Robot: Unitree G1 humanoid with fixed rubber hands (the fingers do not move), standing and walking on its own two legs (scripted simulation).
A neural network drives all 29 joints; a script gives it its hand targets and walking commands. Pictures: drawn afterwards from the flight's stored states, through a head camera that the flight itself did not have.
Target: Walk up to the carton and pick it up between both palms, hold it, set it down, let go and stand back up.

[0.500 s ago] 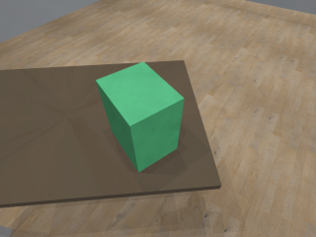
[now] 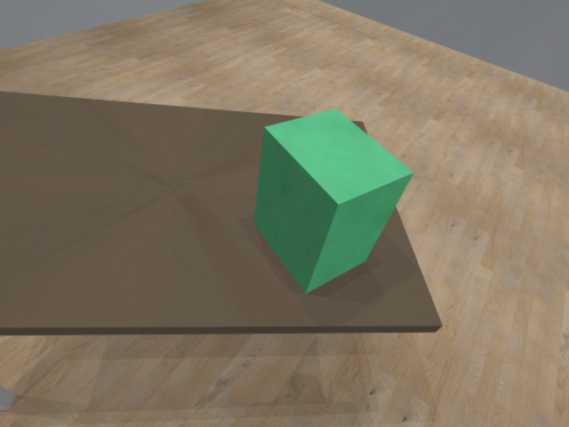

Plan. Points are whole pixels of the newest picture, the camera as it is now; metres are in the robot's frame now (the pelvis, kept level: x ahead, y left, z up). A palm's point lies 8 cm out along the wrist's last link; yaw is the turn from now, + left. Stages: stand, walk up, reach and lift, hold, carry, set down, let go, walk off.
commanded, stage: walk up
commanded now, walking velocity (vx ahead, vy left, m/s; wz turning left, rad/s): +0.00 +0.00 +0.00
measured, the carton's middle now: (320, 201) +0.51 -0.06 +0.00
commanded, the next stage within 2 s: none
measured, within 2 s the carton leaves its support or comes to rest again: neither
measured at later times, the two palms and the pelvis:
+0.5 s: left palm out of the picture +0.00 +0.23 -0.13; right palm out of the picture -0.01 -0.18 -0.14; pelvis +0.00 +0.03 +0.02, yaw -1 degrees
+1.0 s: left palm out of the picture +0.03 +0.21 -0.15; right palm out of the picture -0.09 -0.32 -0.09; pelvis -0.01 -0.07 +0.01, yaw +8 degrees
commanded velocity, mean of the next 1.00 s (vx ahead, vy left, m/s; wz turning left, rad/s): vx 0.02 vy -0.11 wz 0.18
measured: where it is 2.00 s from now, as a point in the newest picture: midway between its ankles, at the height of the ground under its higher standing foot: outside the picture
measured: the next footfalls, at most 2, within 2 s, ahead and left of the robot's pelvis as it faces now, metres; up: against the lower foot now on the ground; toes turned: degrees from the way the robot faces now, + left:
right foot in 0.26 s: -0.01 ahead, -0.06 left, +0.00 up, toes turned -3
right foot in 1.10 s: +0.06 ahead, -0.28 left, +0.00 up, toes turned +12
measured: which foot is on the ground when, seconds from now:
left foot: down 0.00-1.00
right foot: up 0.00-0.24, down 0.26-0.70, up 0.72-1.00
